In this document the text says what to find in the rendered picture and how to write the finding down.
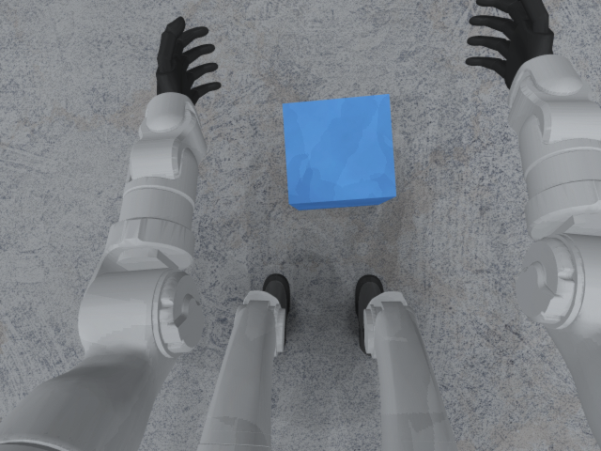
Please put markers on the robot right upper arm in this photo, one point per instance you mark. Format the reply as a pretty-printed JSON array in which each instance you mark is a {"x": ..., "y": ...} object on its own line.
[{"x": 560, "y": 287}]

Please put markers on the left robot forearm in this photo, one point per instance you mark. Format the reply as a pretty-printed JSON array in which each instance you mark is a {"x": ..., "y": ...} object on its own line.
[{"x": 154, "y": 230}]

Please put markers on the left robot shin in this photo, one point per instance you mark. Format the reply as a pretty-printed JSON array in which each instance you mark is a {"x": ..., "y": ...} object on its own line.
[{"x": 257, "y": 295}]

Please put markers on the robot left hand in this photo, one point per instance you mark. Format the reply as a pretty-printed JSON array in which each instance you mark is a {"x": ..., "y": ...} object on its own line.
[{"x": 172, "y": 63}]

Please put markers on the left robot foot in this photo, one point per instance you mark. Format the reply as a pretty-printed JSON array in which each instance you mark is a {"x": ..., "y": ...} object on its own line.
[{"x": 277, "y": 285}]

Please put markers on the carton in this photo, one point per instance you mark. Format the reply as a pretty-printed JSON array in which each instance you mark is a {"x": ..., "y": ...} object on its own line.
[{"x": 339, "y": 152}]

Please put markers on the right robot forearm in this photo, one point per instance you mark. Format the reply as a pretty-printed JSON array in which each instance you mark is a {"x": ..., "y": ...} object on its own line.
[{"x": 559, "y": 136}]

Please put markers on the robot right hand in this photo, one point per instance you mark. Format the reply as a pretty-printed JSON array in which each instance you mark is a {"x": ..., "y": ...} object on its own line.
[{"x": 528, "y": 33}]

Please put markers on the robot left upper arm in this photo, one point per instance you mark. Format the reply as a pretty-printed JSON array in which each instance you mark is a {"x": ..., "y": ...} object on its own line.
[{"x": 134, "y": 325}]

